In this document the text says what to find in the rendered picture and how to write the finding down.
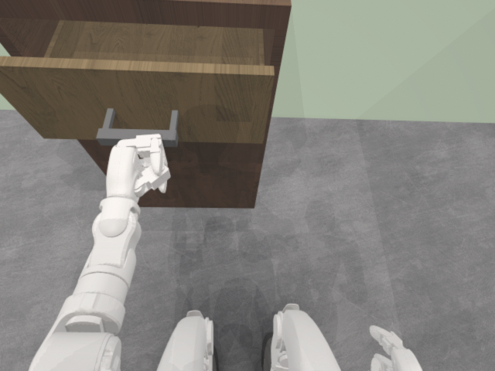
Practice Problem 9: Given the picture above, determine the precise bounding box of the robot thigh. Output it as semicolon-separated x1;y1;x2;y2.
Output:
273;310;341;371
156;316;213;371

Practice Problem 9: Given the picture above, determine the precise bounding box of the right robot hand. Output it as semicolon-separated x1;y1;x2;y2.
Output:
368;325;422;371

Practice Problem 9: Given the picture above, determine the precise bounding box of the drawer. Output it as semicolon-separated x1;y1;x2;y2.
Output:
0;20;275;144

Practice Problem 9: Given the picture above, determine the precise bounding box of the robot right thigh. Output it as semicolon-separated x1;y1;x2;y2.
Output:
273;310;341;371

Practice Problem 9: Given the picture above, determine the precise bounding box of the handle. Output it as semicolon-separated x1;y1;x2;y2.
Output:
96;108;179;147

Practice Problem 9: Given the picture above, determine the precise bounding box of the left robot hand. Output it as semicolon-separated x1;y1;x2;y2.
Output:
106;134;171;204

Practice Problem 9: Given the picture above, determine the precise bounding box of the left robot upper arm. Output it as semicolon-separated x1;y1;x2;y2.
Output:
33;332;121;371

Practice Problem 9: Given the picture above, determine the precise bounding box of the cabinet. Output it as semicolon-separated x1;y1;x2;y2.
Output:
0;0;292;209

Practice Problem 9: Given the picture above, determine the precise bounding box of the robot left thigh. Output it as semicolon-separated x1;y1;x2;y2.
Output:
156;316;213;371

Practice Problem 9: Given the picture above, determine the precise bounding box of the robot left forearm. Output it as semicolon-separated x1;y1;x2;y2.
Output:
29;196;142;371

